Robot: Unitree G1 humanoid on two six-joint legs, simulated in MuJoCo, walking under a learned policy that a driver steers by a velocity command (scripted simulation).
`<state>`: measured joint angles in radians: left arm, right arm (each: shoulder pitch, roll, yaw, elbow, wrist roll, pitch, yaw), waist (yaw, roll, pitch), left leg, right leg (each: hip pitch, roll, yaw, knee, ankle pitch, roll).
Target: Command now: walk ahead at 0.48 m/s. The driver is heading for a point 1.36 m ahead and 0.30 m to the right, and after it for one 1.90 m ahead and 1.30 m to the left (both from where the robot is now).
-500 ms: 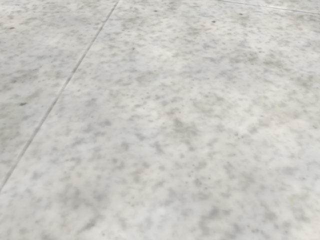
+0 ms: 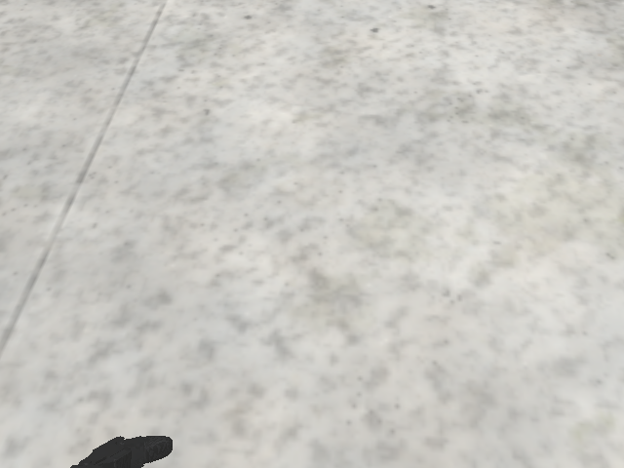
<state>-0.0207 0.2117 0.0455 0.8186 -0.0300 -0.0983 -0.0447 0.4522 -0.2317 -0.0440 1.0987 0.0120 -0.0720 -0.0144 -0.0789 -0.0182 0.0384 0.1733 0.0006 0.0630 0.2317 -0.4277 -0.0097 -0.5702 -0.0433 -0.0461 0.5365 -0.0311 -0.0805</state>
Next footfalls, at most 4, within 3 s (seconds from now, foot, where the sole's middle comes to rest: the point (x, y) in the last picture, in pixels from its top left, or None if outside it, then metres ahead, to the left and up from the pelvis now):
0.02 right None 0.21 -0.12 -0.76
0.58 left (248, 441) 0.52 0.12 -0.76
1.16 right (350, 308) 0.82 -0.12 -0.76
1.66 left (302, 206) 1.15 -0.03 -0.76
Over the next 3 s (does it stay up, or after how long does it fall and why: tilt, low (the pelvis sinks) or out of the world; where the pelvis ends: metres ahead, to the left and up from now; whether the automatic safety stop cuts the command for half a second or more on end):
stays up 1.38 -0.36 0.03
